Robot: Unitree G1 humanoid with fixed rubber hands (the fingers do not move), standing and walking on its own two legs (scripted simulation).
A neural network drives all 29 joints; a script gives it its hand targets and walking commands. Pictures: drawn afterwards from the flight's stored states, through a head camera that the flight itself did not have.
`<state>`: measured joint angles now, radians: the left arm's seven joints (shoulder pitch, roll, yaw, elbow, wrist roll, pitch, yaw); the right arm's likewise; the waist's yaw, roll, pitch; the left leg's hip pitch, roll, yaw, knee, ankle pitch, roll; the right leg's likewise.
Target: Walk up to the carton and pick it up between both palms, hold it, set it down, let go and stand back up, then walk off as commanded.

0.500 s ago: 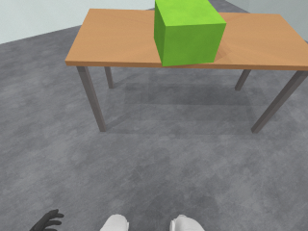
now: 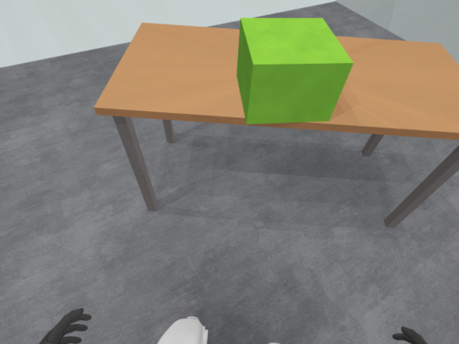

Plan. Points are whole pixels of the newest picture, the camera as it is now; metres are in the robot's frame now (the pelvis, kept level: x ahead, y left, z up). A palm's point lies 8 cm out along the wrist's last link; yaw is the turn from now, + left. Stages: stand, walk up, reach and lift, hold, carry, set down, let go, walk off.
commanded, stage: walk up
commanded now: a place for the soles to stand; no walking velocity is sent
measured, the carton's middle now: (285, 70) +0.83 -0.09 +0.02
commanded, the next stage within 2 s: none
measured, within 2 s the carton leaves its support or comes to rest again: neither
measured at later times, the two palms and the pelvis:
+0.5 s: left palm out of the picture +0.08 +0.31 -0.05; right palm out of the picture +0.10 -0.32 -0.10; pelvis +0.00 -0.01 +0.01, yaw +3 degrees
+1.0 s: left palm out of the picture +0.08 +0.33 -0.07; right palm out of the picture +0.14 -0.30 -0.08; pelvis +0.01 +0.01 +0.01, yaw +5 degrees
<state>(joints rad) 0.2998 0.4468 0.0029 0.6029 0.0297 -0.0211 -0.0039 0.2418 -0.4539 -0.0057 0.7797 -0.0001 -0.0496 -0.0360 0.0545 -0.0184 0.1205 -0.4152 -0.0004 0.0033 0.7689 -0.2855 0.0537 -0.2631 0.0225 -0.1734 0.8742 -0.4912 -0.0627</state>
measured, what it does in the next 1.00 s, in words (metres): steps on the spot: right foot, then left foot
